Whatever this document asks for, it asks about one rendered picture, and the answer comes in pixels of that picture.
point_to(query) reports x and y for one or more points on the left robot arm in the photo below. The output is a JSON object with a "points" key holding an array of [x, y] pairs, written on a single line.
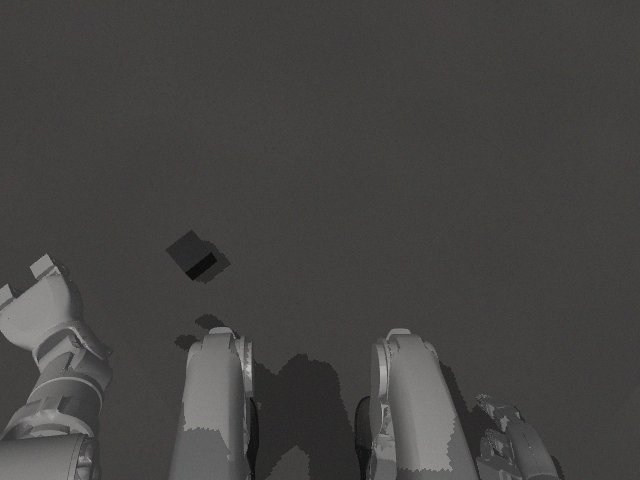
{"points": [[54, 436]]}

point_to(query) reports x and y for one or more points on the right robot foot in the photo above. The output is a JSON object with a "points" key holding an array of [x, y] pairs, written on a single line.
{"points": [[363, 436]]}

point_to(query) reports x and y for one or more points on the left robot hand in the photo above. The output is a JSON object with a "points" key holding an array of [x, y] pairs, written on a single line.
{"points": [[55, 299]]}

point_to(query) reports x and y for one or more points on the right robot hand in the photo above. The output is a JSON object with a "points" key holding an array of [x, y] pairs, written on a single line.
{"points": [[524, 453]]}

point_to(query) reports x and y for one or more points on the cube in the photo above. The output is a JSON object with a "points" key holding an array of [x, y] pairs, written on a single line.
{"points": [[191, 254]]}

